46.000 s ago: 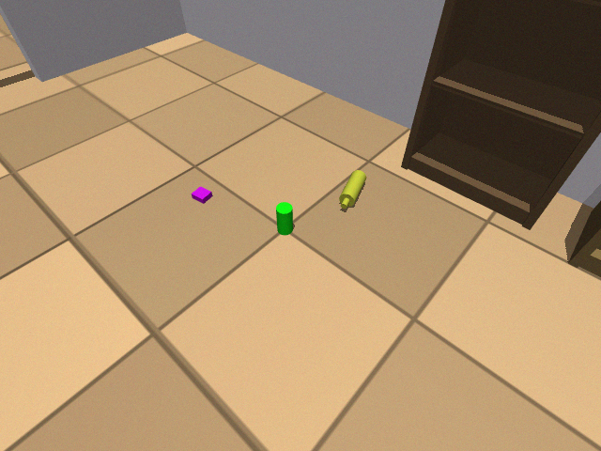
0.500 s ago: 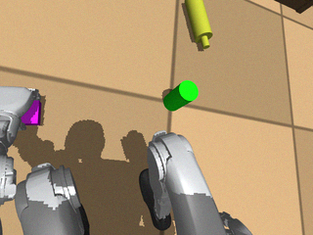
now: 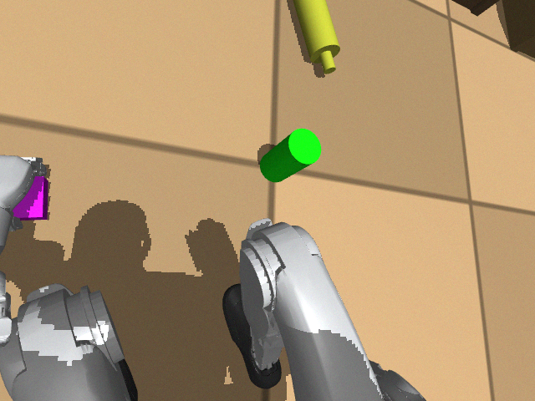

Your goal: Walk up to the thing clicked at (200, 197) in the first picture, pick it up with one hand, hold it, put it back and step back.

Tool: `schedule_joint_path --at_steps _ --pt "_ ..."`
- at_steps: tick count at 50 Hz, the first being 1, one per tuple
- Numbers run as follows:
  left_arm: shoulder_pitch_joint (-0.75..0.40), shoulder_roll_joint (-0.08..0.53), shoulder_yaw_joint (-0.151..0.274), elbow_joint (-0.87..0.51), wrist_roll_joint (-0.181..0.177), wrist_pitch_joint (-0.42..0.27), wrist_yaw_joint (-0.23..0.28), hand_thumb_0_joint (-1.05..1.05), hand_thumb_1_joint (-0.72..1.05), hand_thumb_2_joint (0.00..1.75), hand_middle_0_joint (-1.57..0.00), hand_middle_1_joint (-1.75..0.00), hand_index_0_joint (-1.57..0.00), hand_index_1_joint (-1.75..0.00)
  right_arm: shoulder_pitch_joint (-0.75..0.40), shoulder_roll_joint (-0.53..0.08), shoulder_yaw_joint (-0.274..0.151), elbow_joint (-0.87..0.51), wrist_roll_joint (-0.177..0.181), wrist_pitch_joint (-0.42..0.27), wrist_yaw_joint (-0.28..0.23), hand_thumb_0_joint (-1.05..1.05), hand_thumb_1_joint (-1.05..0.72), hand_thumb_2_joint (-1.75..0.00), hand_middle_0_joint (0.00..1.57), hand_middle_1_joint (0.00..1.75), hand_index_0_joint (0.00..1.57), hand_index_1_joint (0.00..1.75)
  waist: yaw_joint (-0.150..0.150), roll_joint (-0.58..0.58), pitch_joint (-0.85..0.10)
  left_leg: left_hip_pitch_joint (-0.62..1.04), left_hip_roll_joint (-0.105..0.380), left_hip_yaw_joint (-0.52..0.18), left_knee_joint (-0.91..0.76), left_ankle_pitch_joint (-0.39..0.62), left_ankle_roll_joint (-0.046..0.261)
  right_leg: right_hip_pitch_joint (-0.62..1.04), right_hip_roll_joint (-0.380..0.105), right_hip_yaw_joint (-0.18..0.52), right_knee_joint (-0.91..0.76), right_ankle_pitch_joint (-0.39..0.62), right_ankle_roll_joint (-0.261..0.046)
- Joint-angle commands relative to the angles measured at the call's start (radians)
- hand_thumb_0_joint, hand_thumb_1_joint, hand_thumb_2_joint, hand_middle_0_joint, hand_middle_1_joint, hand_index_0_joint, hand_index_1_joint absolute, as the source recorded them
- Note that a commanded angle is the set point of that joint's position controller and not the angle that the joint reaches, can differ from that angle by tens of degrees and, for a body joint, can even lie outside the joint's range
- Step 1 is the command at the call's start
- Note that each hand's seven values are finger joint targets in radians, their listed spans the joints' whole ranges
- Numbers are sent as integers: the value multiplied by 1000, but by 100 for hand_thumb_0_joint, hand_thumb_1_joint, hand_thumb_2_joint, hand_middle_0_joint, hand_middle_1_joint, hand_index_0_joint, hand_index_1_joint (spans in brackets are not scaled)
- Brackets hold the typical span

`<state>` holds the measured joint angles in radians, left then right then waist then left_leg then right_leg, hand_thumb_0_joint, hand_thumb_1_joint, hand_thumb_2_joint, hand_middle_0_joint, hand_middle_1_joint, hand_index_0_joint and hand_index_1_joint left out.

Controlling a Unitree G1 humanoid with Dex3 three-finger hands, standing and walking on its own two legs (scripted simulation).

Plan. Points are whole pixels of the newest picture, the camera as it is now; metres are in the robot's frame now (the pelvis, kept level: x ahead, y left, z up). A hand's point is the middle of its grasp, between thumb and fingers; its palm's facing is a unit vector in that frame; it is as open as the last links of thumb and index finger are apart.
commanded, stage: rest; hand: left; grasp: from above
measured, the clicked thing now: (17, 198) +0.46 +0.24 -0.27
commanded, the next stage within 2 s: open in 0.66 s
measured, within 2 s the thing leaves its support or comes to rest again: rests again in 0.86 s
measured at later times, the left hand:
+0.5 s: hand (4, 204) +0.45 +0.25 -0.24, palm faces -0.50 -0.03 -0.86, open 9.2 cm
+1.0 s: hand (5, 201) +0.45 +0.25 -0.24, palm faces -0.45 +0.01 -0.89, open 9.7 cm
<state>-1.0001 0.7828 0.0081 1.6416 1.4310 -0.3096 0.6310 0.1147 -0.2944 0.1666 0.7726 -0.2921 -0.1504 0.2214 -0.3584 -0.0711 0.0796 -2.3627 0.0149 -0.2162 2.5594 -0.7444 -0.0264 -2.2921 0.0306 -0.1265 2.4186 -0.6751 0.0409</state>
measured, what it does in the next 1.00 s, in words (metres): stands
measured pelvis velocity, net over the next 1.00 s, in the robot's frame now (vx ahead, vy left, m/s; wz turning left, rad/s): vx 0.00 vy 0.00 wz -0.04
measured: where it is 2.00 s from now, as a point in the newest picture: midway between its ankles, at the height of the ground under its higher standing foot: (196, 387)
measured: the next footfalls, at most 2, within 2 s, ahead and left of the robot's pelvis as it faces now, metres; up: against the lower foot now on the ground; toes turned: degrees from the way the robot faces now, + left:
none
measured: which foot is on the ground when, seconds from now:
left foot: down 0.00-1.00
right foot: down 0.00-1.00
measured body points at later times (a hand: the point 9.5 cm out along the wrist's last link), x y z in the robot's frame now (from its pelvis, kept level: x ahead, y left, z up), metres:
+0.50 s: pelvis +0.00 +0.00 +0.00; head +0.27 +0.10 +0.34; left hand +0.47 +0.25 -0.19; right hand +0.03 -0.26 -0.07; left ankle +0.06 +0.13 -0.26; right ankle +0.10 -0.12 -0.26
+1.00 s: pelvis +0.00 +0.00 +0.01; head +0.27 +0.11 +0.35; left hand +0.47 +0.24 -0.19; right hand +0.05 -0.26 -0.06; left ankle +0.06 +0.13 -0.26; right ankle +0.10 -0.12 -0.26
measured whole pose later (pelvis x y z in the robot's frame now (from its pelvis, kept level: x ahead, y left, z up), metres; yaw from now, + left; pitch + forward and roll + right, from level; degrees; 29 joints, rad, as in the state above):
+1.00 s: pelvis +0.00 +0.00 +0.01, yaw -2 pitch +29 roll -13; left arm -1.05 0.85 -0.06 1.73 1.34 -0.24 0.69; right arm 0.06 -0.34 0.25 0.72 -0.30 -0.26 0.29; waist -0.39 -0.11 0.14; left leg -2.34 0.02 -0.26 2.56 -0.75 -0.02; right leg -2.25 0.05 -0.16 2.38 -0.66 0.05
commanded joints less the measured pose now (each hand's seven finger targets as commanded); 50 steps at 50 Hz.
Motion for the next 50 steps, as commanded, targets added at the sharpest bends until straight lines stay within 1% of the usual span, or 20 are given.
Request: schedule_joint_path --at_steps 1,2,3,4,7,8,9,11,14,19,23,26,28,29,30,31,38,43,45,50 --pt "-298 150 -12 -59 -22 30 76 0 73 54 -106 -43 -107 -41 176 -305 -69 -1 -3 -26 8 0 -91 -90 20 30 20 30 -55 422 -636 474 -5 112 -259 227 40 354 50 -110 -220 254 -63" --pt "-308 153 -8 -61 -20 36 80 0 73 52 -105 -42 -107 -40 191 -313 -69 1 -6 -32 13 0 -91 -90 20 30 20 30 -68 413 -637 488 -3 109 -253 249 40 355 49 -115 -211 278 -61" --pt "-301 149 -21 -61 -24 46 85 0 72 52 -105 -41 -106 -39 170 -313 -67 3 -2 -35 16 0 -91 -90 20 30 20 30 -56 414 -639 483 -2 107 -256 244 40 355 54 -111 -216 274 -64" --pt "-328 190 8 -84 -25 48 91 0 71 52 -105 -41 -107 -39 177 -318 -62 -7 0 -41 19 0 -91 -90 20 30 20 30 -64 428 -651 497 -1 109 -248 268 41 377 52 -112 -208 306 -61" --pt "-315 175 2 -48 -43 67 102 0 71 50 -105 -40 -106 -38 159 -320 -60 -5 2 -55 30 0 -91 -90 20 30 20 30 -57 417 -621 471 1 107 -257 231 41 368 52 -111 -223 266 -64" --pt "-306 188 19 -37 -42 75 97 0 70 52 -104 -42 -106 -40 166 -327 -58 -23 1 -61 34 0 -91 -90 20 30 20 30 -69 417 -628 480 3 108 -247 247 42 385 53 -109 -216 288 -61" --pt "-308 163 1 -27 -49 77 94 0 69 52 -104 -41 -105 -39 160 -324 -56 -13 3 -63 36 0 -91 -90 20 30 20 30 -66 403 -612 454 1 106 -254 226 43 374 51 -110 -225 266 -62" --pt "-304 205 29 -12 -56 84 85 0 69 51 -104 -40 -106 -39 166 -331 -55 -20 7 -62 38 0 -91 -90 20 30 20 30 -68 413 -633 459 4 105 -260 233 45 404 57 -110 -227 280 -62" --pt "-279 208 43 19 -67 89 54 0 69 54 -105 -40 -106 -39 182 -325 -45 -25 7 -63 42 0 -92 -91 20 30 20 30 -76 391 -605 440 3 103 -245 231 48 407 51 -110 -220 280 -58" --pt "-286 237 52 -11 -84 51 16 0 70 49 -105 -40 -107 -38 195 -332 -29 -44 6 -54 36 0 -92 -91 20 30 20 30 -82 395 -608 458 1 93 -250 235 47 434 48 -123 -230 274 -60" --pt "-278 230 9 -53 -74 6 6 0 74 52 -110 -38 -110 -38 167 -325 -14 -49 4 -51 32 0 -92 -91 20 30 20 30 -76 414 -624 481 5 94 -230 253 41 454 57 -118 -223 286 -61" --pt "-258 194 -21 -39 -75 -11 19 0 76 53 -110 -38 -111 -37 167 -323 -7 -41 -8 -50 31 0 -91 -91 20 30 20 30 -82 395 -609 470 5 89 -226 255 43 453 58 -127 -229 292 -57" --pt "-270 205 -27 -55 -71 -18 39 0 78 55 -113 -39 -113 -38 166 -332 -1 -35 -11 -55 31 0 -92 -91 20 30 20 30 -81 402 -606 484 6 86 -233 262 41 447 64 -129 -229 297 -57" --pt "-270 185 -46 -44 -72 -15 46 0 77 49 -111 -37 -112 -36 163 -353 -14 -33 -15 -61 32 0 -92 -91 20 30 20 30 -87 408 -568 467 3 84 -234 240 39 412 60 -132 -235 270 -62" --pt "-269 198 -39 -52 -84 -15 62 0 75 47 -109 -36 -110 -35 157 -348 -11 -23 -17 -64 31 0 -91 -91 20 30 20 30 -72 387 -579 465 8 76 -250 223 40 420 66 -137 -247 249 -60" --pt "-257 201 -51 -38 -71 -11 75 0 73 49 -109 -35 -109 -35 149 -348 -10 -18 -11 -65 30 0 -91 -91 20 30 20 30 -70 403 -576 470 10 79 -258 214 37 416 71 -131 -248 244 -62" --pt "-260 166 -81 -8 -65 31 135 0 68 45 -104 -34 -105 -33 132 -353 -4 -15 -23 -89 44 0 -91 -91 20 30 20 30 -90 390 -545 459 15 72 -266 194 33 378 75 -138 -249 230 -61" --pt "-282 169 -81 -12 -87 66 127 0 28 42 -67 -38 -68 -37 127 -354 -4 -23 -8 -106 53 0 -90 -90 20 30 20 30 -93 406 -560 480 20 62 -269 215 30 394 72 -136 -248 262 -58" --pt "-291 164 -72 -10 -96 75 110 0 13 48 -62 -42 -63 -42 128 -353 3 -39 -8 -117 60 0 -90 -90 20 30 20 30 -96 407 -559 480 18 66 -262 217 33 389 67 -141 -240 266 -57" --pt "-283 191 -61 5 -108 79 69 0 -2 59 -51 -54 -51 -54 139 -356 10 -47 2 -114 59 0 -91 -90 20 30 20 30 -95 410 -569 481 18 66 -260 238 33 426 66 -142 -242 293 -55"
